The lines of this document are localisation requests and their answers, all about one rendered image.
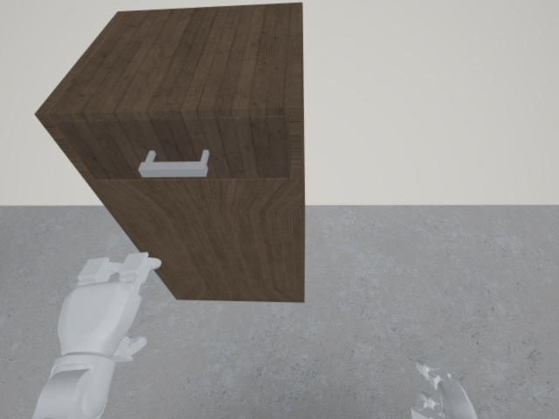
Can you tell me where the robot left forearm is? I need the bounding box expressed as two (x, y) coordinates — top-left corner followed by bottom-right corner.
(32, 352), (115, 419)

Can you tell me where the drawer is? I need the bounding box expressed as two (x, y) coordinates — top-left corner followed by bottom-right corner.
(53, 115), (292, 180)

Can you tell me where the left robot hand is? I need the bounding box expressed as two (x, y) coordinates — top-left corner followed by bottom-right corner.
(58, 252), (162, 362)

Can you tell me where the handle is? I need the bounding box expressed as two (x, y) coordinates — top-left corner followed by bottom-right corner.
(138, 150), (210, 177)

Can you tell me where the right robot hand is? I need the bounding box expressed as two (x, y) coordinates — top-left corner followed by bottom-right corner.
(411, 359), (478, 419)

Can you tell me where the cabinet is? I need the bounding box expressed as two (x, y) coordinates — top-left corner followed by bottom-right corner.
(35, 3), (305, 303)

